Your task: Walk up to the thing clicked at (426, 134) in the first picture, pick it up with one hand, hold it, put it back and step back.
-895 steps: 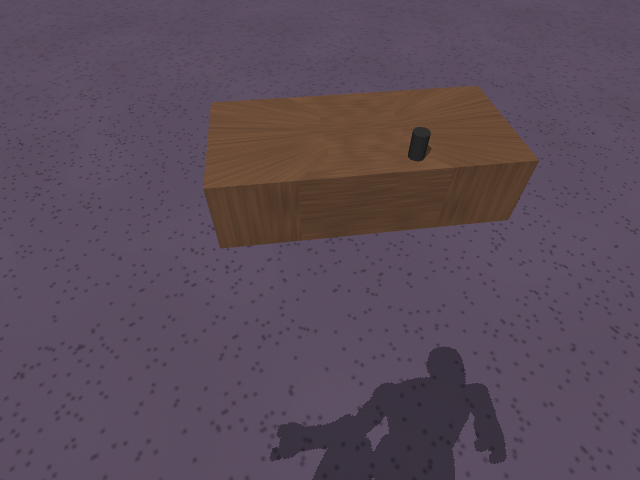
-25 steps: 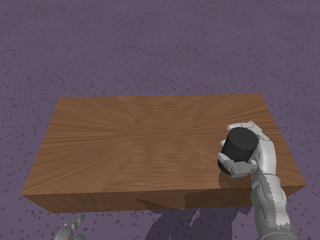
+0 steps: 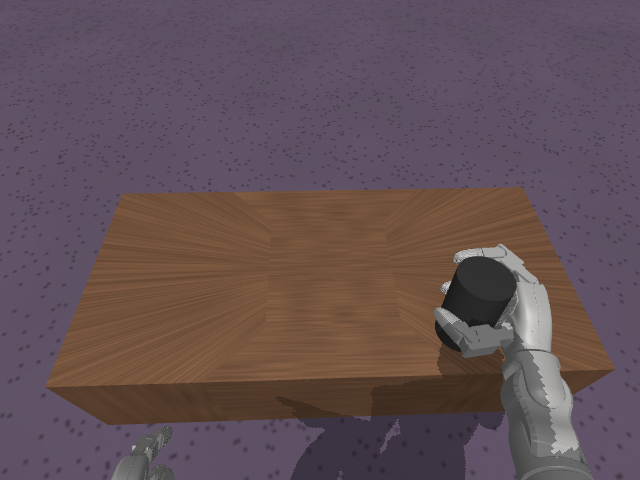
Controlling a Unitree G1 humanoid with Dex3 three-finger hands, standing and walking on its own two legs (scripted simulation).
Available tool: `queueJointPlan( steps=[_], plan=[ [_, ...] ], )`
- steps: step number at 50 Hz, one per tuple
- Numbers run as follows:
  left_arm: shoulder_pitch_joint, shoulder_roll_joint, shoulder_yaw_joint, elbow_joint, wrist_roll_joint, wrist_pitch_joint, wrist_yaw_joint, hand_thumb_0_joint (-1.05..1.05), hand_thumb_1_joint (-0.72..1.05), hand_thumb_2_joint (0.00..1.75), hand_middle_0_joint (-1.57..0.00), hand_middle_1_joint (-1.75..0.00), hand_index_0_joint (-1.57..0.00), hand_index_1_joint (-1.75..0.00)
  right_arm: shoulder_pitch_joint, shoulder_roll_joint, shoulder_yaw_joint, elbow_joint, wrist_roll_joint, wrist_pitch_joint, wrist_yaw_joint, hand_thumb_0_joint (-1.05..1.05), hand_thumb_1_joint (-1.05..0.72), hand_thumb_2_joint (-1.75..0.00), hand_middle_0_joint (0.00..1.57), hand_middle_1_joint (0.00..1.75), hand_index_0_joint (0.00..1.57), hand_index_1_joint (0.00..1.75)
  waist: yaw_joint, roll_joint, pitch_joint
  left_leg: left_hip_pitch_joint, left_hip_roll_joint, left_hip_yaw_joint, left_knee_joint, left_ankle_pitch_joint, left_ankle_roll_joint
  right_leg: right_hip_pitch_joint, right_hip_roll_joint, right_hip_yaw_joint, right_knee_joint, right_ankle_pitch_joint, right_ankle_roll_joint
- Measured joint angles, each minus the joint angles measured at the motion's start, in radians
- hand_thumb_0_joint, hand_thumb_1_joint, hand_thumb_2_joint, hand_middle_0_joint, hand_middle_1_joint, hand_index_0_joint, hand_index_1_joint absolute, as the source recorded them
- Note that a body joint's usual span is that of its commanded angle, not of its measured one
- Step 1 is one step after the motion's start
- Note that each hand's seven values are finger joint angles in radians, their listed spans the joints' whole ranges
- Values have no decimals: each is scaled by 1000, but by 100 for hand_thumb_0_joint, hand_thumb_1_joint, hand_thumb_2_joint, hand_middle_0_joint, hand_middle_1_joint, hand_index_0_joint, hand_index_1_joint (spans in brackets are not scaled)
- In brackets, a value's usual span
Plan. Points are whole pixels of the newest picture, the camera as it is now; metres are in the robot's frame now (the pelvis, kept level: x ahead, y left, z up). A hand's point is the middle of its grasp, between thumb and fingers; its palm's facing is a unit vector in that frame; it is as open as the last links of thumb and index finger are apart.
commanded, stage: hold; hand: right
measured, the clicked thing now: (471, 306) +0.32 -0.17 +0.04
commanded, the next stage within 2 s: crouch in 0.84 s
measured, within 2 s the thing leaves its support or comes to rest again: neither
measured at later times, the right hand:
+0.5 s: hand (476, 303) +0.32 -0.17 +0.05, palm faces +0.11 +0.99 +0.00, open 9.4 cm
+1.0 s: hand (477, 301) +0.33 -0.18 +0.06, palm faces +0.12 +0.99 +0.00, open 9.4 cm
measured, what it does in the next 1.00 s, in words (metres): stands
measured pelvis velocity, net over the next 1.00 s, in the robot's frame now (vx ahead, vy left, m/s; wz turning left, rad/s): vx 0.00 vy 0.00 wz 0.00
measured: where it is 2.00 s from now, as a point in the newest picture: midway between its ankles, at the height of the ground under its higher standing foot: outside the picture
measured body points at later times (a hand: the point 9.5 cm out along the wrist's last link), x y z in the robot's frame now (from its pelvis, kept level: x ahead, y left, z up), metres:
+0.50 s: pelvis +0.00 +0.00 +0.00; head +0.04 -0.01 +0.45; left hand +0.14 +0.24 -0.11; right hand +0.31 -0.23 +0.06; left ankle +0.01 +0.14 -0.70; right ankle +0.01 -0.14 -0.70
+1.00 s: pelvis +0.00 +0.00 +0.00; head +0.04 -0.01 +0.45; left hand +0.14 +0.24 -0.10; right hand +0.31 -0.23 +0.06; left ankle +0.01 +0.14 -0.70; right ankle +0.01 -0.14 -0.70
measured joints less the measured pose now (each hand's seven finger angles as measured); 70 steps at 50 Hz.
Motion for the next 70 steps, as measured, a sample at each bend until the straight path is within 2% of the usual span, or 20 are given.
queueJointPlan(
  steps=[53,61,70],
  plan=[
    [-2,-1,-3,0,0,-9,4,1,91,90,-19,-31,-20,-31,-21,-10,-7,22,2,-7,-4,-4,27,-111,82,103,72,101,1,1,-1,6,3,0,-12,6,-4,2,4,0,-6,3,-4],
    [-18,6,2,1,14,-22,-6,1,91,91,-19,-31,-20,-31,-110,-13,-42,170,2,-70,26,-4,27,-111,82,103,72,101,9,15,-12,-112,4,-1,77,-20,-1,-110,5,4,71,-15,-2],
    [-19,27,10,-9,36,-27,-25,1,92,90,-20,-32,-20,-31,-286,-63,-121,383,-13,-206,77,-4,27,-111,82,102,72,100,38,32,-75,-459,-2,-9,357,-110,1,-453,0,13,345,-104,4]
  ],
)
